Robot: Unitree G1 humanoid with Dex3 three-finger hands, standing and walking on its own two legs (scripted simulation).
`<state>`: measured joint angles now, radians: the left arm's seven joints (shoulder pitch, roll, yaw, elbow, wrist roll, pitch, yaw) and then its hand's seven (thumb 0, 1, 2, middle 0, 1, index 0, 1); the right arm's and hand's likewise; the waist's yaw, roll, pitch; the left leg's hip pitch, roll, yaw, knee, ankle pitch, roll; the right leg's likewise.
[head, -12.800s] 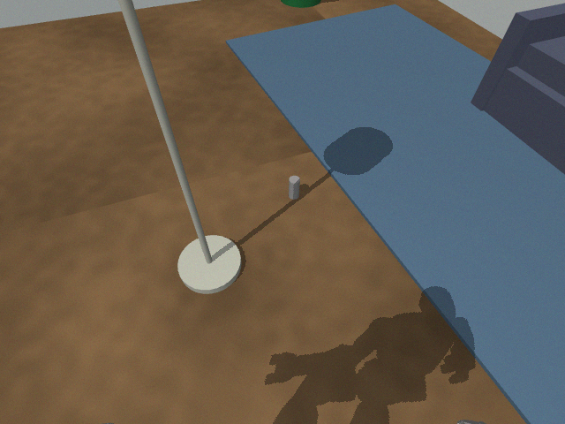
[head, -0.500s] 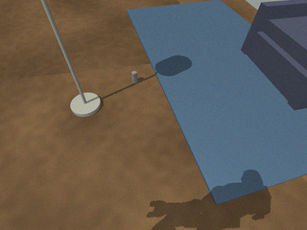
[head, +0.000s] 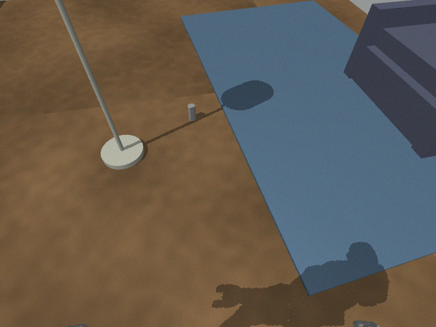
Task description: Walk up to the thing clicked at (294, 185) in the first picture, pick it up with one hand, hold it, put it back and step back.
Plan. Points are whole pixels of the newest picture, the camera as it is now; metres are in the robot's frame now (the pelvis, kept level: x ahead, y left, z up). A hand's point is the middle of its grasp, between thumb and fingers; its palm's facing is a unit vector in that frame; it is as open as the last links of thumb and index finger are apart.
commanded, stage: stand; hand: left
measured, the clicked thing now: (191, 112) +1.45 +0.20 -0.73
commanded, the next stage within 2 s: walk up in 1.34 s
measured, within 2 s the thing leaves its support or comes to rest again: neither
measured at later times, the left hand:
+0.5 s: hand out of the picture +0.07 +0.25 -0.15, palm faces -0.01 -0.94 -0.34, open 7.4 cm
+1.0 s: hand out of the picture +0.07 +0.25 -0.16, palm faces -0.02 -0.94 -0.34, open 7.4 cm
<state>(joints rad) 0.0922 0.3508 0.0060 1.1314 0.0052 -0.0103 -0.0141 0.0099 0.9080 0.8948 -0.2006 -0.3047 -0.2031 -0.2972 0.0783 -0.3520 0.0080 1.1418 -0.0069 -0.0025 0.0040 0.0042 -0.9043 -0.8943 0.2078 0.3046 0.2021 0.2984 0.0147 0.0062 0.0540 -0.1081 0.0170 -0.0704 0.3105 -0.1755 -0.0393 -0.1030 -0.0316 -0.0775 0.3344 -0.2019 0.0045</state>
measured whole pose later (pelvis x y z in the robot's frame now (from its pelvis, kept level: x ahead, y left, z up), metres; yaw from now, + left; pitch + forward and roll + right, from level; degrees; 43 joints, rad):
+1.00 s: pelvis +0.00 +0.00 +0.00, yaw -1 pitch -2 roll +0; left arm 0.11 0.36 0.00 1.13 0.01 -0.01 -0.01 0.01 0.91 0.89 -0.20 -0.30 -0.20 -0.30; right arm 0.12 -0.36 0.01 1.13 -0.01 0.00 0.00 0.00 -0.90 -0.89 0.21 0.30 0.20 0.30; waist 0.01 0.00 0.05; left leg -0.10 0.03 -0.06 0.31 -0.18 -0.04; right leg -0.10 -0.02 -0.07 0.33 -0.20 0.00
